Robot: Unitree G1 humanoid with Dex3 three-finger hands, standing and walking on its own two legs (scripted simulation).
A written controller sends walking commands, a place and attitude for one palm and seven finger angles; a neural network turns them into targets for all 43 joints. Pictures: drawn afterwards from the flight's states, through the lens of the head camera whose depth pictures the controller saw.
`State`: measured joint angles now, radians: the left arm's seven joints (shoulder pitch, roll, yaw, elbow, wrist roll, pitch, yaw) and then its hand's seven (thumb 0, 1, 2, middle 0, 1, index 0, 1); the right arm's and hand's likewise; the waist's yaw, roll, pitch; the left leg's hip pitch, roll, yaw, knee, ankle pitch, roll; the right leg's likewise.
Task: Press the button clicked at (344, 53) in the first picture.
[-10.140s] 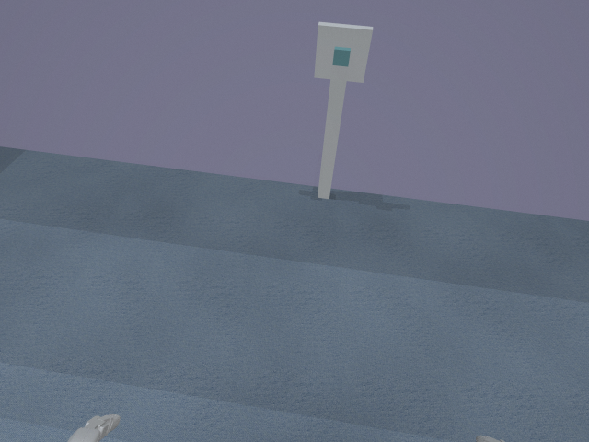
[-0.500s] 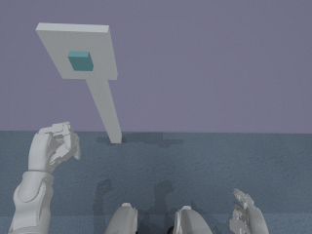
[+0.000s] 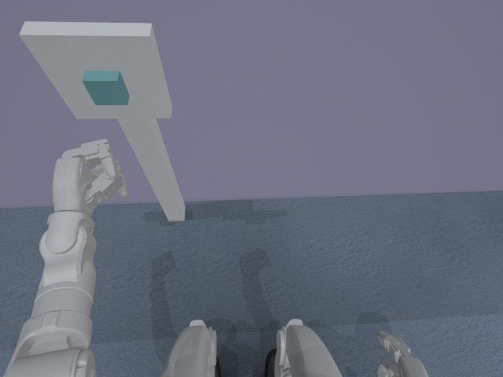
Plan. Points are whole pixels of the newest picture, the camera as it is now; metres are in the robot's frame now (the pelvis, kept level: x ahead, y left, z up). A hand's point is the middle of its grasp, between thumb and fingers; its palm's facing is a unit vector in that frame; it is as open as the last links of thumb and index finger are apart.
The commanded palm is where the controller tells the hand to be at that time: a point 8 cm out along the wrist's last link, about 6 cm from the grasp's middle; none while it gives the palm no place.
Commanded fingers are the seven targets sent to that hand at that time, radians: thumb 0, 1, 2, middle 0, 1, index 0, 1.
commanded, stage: aim a knuckle at the button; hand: left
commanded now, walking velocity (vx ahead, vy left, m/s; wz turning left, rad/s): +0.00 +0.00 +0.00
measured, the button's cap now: (107, 87) +0.57 +0.25 +0.06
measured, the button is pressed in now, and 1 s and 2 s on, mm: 0 0 0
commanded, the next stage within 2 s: press the button with the knuckle in 1.24 s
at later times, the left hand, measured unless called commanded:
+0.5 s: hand (133, 144) +0.48 +0.21 +0.01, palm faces +0.06 -1.00 -0.02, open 3.1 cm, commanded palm +0.45 +0.25 +0.02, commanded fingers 0.00 0.90 0.90 -1.30 -1.50 -1.30 -1.50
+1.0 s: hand (134, 144) +0.48 +0.21 +0.01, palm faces +0.10 -0.99 -0.02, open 3.1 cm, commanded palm +0.45 +0.24 +0.02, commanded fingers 0.00 0.90 0.90 -1.30 -1.50 -1.30 -1.50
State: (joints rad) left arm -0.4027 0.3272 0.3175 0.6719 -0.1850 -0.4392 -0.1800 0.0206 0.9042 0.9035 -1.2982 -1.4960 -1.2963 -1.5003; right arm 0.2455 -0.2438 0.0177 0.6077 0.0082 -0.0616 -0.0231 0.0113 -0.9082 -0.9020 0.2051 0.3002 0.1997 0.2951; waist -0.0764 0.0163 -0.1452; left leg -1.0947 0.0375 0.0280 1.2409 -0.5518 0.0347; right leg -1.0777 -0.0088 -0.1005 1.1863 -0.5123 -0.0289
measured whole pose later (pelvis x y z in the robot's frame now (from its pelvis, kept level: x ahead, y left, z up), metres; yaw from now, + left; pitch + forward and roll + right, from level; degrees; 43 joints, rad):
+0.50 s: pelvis +0.00 +0.01 -0.01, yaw -2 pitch +27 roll -3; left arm -0.71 0.45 0.43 1.01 -0.13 -0.47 -0.23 0.02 0.91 0.90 -1.30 -1.50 -1.29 -1.50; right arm 0.33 -0.26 0.02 0.62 -0.01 0.07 0.01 0.01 -0.91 -0.90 0.20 0.30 0.20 0.29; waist -0.15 0.03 -0.14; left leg -1.20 0.05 0.04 1.28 -0.56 0.05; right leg -1.18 0.00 -0.09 1.21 -0.50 -0.02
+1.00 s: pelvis +0.00 +0.01 -0.01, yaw -1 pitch +27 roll -3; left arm -0.72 0.43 0.43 1.02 -0.10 -0.53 -0.17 0.02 0.90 0.90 -1.30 -1.50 -1.30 -1.50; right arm 0.27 -0.25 0.03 0.59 -0.02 0.08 0.01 0.01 -0.91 -0.90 0.20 0.30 0.20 0.29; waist -0.15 0.02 -0.14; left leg -1.20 0.05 0.03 1.29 -0.57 0.04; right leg -1.19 0.00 -0.09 1.22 -0.51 -0.02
